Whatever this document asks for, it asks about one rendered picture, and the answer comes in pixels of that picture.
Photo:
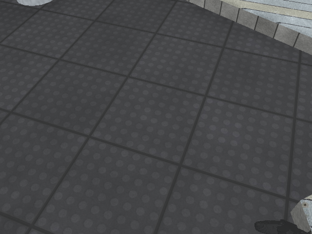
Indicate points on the robot right hand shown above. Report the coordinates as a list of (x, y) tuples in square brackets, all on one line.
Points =
[(277, 227)]

